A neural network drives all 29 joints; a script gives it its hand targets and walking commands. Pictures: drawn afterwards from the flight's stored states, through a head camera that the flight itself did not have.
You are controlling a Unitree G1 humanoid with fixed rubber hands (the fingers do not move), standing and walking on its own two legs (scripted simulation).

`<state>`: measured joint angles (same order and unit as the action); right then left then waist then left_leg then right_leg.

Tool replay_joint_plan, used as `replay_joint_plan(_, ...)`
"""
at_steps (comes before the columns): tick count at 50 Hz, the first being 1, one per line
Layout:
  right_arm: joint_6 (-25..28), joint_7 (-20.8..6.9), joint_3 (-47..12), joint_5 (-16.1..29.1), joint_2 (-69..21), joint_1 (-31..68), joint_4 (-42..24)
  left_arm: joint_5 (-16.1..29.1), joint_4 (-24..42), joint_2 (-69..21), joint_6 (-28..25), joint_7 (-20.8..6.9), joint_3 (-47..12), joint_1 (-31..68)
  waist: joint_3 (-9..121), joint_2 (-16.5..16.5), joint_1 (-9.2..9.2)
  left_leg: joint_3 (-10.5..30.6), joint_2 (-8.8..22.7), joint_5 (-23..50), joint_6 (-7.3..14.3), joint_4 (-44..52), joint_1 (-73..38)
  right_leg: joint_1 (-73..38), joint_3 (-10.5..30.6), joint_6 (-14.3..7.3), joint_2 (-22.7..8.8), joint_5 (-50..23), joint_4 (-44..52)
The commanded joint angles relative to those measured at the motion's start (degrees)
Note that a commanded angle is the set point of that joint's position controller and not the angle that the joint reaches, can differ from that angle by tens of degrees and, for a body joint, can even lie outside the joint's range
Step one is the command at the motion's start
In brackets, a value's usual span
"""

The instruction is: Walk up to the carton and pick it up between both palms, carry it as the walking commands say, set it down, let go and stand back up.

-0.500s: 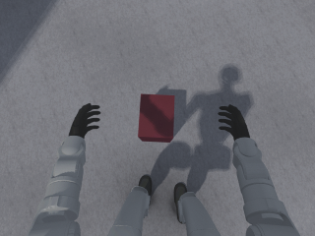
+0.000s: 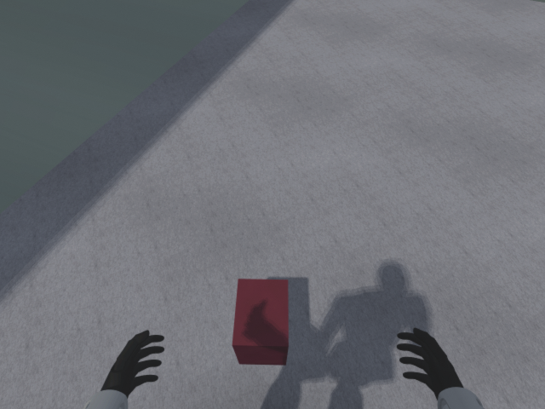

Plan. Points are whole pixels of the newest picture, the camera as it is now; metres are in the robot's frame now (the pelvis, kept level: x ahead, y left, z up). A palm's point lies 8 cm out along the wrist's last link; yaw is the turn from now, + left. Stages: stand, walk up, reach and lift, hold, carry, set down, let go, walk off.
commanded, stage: let go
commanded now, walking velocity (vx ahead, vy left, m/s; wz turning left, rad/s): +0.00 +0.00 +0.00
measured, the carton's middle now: (262, 323) +0.43 +0.05 -0.65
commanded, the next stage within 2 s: stand in 0.32 s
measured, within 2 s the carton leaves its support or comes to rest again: neither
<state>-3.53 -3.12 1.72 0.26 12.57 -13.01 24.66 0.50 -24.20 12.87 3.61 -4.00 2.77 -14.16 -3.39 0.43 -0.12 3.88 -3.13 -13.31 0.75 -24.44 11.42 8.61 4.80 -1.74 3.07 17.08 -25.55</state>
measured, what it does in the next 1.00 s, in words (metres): stands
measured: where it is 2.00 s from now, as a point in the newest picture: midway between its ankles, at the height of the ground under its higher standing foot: outside the picture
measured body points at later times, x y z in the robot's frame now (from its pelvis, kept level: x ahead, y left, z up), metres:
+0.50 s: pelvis +0.00 +0.00 -0.01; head +0.00 +0.01 +0.44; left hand +0.16 +0.28 -0.09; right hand +0.15 -0.28 -0.09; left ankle -0.01 +0.11 -0.74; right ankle -0.04 -0.10 -0.74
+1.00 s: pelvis +0.01 +0.01 +0.00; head +0.02 +0.02 +0.45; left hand +0.15 +0.31 -0.11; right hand +0.14 -0.28 -0.10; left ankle -0.01 +0.11 -0.74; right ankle -0.04 -0.10 -0.74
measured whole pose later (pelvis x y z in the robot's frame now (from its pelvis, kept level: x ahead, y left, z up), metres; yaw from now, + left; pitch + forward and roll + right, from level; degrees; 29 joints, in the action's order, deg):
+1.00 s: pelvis +0.01 +0.01 +0.00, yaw -1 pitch -1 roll +0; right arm 0.2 1.7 1.2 -1.7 19.2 -8.0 49.3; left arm -1.6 -45.8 20.1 0.5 1.7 1.6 -10.5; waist -0.3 1.2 -0.2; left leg 3.1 -3.4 -15.6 1.8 -25.9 9.3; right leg 5.5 5.5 -0.9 2.8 18.0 -24.6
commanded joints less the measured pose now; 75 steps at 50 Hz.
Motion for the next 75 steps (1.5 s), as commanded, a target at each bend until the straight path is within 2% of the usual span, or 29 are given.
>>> replay_joint_plan(1, -0.9, -0.4, 0.7, 0.3, 4.8, 2.7, -6.1, 0.1, 5.9, 4.9, 0.9, -0.3, 1.3, 3.2, 2.3, 1.5, -0.30, -2.7, 1.1, 9.5, -0.9, 1.3, -9.7, 4.4, -1.8, 2.6, -2.8, -9.9, 5.3)
replay_joint_plan(9, -3.3, -0.5, 1.0, 0.1, 4.7, 2.2, -5.5, -1.5, 4.9, 5.9, 3.6, -0.1, 2.2, 3.0, 1.0, 0.4, -0.37, -2.4, 0.7, 11.6, -0.8, 0.6, -11.2, 1.1, -2.1, 2.6, -2.7, -15.0, 4.3)
replay_joint_plan(16, -3.8, 0.0, 1.8, -0.6, 4.5, 2.4, -5.5, -2.0, 4.8, 5.4, 4.6, 0.2, 1.8, 3.7, 1.6, 1.0, -0.55, -1.5, 0.9, 11.2, -0.9, -0.6, -10.3, 0.1, -1.6, 2.7, -2.7, -16.7, 3.4)
replay_joint_plan(17, -1.7, 3.0, 2.8, -2.4, 11.7, 4.6, 2.9, -1.7, -1.4, 12.3, 2.0, 3.4, 2.5, 5.6, 0.8, 3.2, 0.89, -0.2, 3.6, 6.7, -2.2, -2.1, -0.7, 4.6, 0.5, 3.6, -3.9, -8.3, 4.0)
replay_joint_plan(19, 0.2, 4.4, 2.9, -3.0, 11.0, 3.1, 4.9, -2.6, -2.6, 12.1, -0.2, 4.7, 2.4, 4.9, 1.4, 2.5, -0.29, 1.2, 4.0, 1.6, -1.7, -1.6, -0.6, 6.4, 3.5, 2.3, -5.1, 0.4, 5.1)
replay_joint_plan(21, 1.5, 4.5, 2.7, -2.9, 10.6, 3.9, 7.1, -2.8, -4.0, 11.1, -1.3, 5.0, 2.2, 5.2, 1.8, 0.2, -0.20, 2.3, 4.5, -0.4, -1.1, -0.9, 0.1, 6.8, 3.9, 1.6, -5.0, 2.7, 4.8)
replay_joint_plan(23, 2.4, 4.4, 2.6, -2.6, 11.1, 5.0, 8.7, -2.7, -5.6, 11.2, -2.0, 4.8, 2.1, 5.4, 3.8, -0.8, 0.18, 3.0, 5.3, 3.0, -0.8, -0.8, 0.3, 4.5, 3.6, 1.7, -4.8, -2.4, 3.4)
replay_joint_plan(27, 3.3, 4.6, 2.4, -2.4, 12.2, 5.3, 11.8, -2.5, -8.5, 12.3, -2.9, 5.2, 2.0, 4.9, 6.6, -0.7, 0.22, 3.7, 6.1, 10.5, -0.4, -1.4, -1.6, 1.8, 3.8, 1.8, -5.3, -11.8, 2.0)
replay_joint_plan(38, 4.2, 5.0, 2.1, -2.3, 15.2, 5.6, 17.8, -2.3, -14.8, 14.7, -3.6, 5.7, 1.3, 4.1, 7.0, -1.0, -0.02, 4.8, 7.2, 18.2, 0.1, -0.9, -5.3, 0.4, 3.9, 1.6, -5.9, -17.6, 2.0)
replay_joint_plan(49, 4.5, 5.1, 1.6, -1.9, 16.0, 6.7, 21.8, -2.0, -18.6, 15.3, -3.8, 5.9, 0.7, 4.8, 6.3, -0.5, -0.05, 5.3, 7.6, 20.2, 0.5, 0.4, -6.9, -0.5, 4.0, 1.5, -6.5, -18.7, 3.0)
replay_joint_plan(75, 4.8, 4.7, 0.6, -1.5, 17.9, 8.3, 29.0, -1.7, -26.1, 17.1, -4.5, 5.5, -0.2, 6.7, 3.6, -0.3, -0.21, 6.2, 8.1, 12.0, 0.8, 5.6, -6.2, -1.6, 5.5, 0.9, -7.7, -12.7, 8.2)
